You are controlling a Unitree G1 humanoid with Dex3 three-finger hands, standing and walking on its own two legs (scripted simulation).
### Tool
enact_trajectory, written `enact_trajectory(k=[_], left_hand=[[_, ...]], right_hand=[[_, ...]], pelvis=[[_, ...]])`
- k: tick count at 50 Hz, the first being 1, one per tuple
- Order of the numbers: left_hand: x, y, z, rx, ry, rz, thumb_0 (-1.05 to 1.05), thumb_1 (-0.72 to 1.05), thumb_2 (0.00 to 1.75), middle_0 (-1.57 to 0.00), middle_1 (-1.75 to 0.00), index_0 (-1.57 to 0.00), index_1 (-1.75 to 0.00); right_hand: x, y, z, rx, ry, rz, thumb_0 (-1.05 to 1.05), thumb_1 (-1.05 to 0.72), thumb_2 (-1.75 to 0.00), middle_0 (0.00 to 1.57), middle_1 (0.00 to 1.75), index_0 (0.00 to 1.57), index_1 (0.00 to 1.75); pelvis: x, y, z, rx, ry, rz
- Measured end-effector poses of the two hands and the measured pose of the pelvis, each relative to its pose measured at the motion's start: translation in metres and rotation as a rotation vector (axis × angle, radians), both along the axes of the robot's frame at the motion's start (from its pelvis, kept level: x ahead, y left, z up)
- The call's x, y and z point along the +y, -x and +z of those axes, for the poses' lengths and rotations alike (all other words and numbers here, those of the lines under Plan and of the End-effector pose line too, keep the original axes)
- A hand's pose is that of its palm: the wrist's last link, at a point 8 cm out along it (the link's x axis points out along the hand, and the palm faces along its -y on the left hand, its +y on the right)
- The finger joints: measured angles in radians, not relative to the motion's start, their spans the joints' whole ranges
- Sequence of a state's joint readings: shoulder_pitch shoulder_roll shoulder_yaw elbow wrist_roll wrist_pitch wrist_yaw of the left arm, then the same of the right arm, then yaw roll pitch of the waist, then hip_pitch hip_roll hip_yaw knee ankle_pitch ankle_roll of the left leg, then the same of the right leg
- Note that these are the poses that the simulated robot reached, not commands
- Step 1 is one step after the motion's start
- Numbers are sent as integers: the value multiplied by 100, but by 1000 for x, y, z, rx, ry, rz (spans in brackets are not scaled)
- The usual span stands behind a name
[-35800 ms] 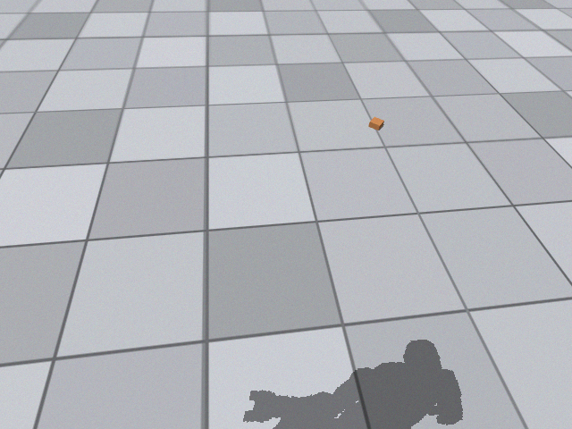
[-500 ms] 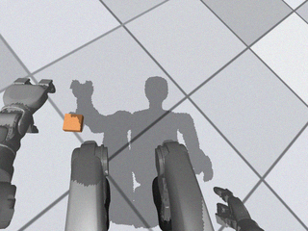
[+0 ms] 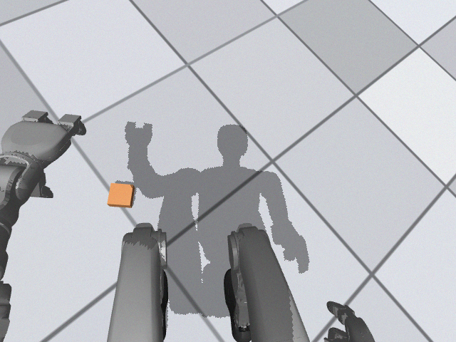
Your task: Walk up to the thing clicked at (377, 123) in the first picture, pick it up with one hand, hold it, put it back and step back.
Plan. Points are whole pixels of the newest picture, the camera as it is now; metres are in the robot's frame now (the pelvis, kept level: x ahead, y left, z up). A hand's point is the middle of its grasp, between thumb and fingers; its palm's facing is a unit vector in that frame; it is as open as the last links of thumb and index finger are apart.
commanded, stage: go down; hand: left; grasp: from above
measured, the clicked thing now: (121, 195) +0.45 +0.24 -0.46
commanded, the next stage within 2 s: withdraw in 1.48 s
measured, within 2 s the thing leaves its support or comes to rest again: neither
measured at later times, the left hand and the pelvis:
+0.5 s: hand (28, 151) +0.41 +0.30 -0.03, palm faces -0.45 +0.04 -0.89, open 14.1 cm; pelvis +0.01 +0.01 +0.06, yaw +1 degrees
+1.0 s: hand (18, 145) +0.41 +0.30 -0.01, palm faces -0.43 +0.04 -0.90, open 14.1 cm; pelvis +0.03 +0.01 +0.08, yaw +2 degrees
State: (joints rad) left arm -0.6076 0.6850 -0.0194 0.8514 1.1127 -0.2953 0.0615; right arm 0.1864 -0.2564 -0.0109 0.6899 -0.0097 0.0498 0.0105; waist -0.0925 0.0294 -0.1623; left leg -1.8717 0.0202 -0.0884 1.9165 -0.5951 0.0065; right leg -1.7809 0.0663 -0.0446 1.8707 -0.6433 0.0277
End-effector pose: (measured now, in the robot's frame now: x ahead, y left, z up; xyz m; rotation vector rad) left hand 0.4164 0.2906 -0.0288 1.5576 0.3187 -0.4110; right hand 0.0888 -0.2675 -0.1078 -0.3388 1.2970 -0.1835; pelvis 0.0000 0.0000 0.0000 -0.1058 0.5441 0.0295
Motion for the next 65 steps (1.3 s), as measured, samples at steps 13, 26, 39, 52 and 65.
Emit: enact_trajectory(k=[13,26,39,52,65], left_hand=[[5,-1,35,2,-7,3,0,-47,97,-12,-93,-11,-94],[7,-2,57,-1,-12,7,0,-50,99,-9,-95,-9,-96],[8,-1,68,5,-9,4,0,-50,99,-9,-96,-8,-97],[12,0,78,-13,-14,15,0,-49,98,-9,-96,-9,-97],[13,2,87,-1,-17,25,0,-48,97,-12,-92,-11,-93]], right_hand=[[4,-4,39,-23,9,-7,0,-92,-90,20,30,20,30],[9,-10,61,-23,-2,-17,0,-92,-90,20,30,20,30],[12,-21,74,-26,-13,-14,0,-93,-90,20,30,20,30],[17,-27,86,-29,-18,-13,0,-93,-90,20,30,20,30],[17,-27,97,-32,-18,-19,0,-93,-90,20,30,20,30]], pelvis=[[4,-6,35,-17,1,17],[7,-14,60,-23,-2,22],[9,-22,74,-27,-3,25],[12,-26,85,-37,-1,28],[12,-28,96,-50,-3,31]])
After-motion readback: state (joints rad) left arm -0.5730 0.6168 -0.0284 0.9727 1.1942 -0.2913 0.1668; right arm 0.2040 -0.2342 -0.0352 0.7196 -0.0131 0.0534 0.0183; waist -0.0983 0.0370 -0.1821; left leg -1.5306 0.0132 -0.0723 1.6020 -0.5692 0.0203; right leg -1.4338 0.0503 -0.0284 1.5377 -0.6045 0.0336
